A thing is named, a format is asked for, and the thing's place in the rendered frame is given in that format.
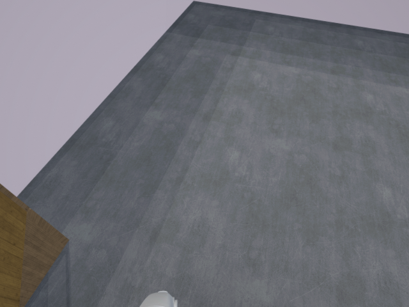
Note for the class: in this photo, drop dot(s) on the robot left thigh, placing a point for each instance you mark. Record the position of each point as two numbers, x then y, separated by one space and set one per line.
160 299

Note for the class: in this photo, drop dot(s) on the cupboard door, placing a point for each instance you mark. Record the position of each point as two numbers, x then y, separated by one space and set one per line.
12 235

